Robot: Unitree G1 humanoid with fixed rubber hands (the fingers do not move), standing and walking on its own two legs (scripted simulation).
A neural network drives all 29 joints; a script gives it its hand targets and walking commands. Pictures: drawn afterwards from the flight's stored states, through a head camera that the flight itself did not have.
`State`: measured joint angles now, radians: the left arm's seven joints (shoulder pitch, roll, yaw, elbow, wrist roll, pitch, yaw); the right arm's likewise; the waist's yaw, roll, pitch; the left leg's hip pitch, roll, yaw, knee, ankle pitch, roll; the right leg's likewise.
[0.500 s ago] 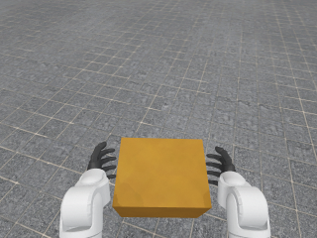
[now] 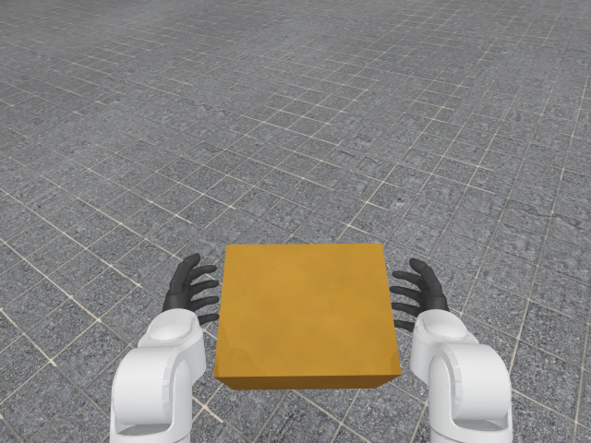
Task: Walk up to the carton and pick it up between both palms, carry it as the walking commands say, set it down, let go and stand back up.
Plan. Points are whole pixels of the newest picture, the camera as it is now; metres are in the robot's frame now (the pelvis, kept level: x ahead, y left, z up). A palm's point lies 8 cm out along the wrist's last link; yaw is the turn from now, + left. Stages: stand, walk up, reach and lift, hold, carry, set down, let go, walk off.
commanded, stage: carry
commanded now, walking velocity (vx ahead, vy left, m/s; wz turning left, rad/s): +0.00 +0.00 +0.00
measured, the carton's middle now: (304, 320) +0.31 +0.00 +0.02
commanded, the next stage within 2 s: none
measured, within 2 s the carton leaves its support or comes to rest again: neither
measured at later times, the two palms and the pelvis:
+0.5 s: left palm (182, 394) +0.17 +0.12 +0.11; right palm (466, 389) +0.18 -0.17 +0.09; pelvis -0.08 -0.03 +0.01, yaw +7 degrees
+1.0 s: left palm out of the picture +0.04 +0.15 +0.08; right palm (408, 409) +0.17 -0.11 +0.07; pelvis -0.13 -0.09 +0.01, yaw +26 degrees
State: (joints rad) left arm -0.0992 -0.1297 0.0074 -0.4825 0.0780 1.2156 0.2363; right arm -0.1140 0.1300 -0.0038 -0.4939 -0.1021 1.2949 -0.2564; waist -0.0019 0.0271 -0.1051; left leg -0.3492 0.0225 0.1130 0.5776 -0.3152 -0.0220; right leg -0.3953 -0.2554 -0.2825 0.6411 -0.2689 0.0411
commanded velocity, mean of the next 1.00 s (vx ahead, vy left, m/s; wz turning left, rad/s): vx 0.00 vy -0.18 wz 0.55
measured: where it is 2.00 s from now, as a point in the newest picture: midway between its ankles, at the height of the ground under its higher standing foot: outside the picture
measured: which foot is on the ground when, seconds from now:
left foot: down 0.00-0.46, up 0.48-0.82, down 0.84-1.00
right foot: down 0.00-0.02, up 0.04-0.42, down 0.44-0.84, up 0.86-1.00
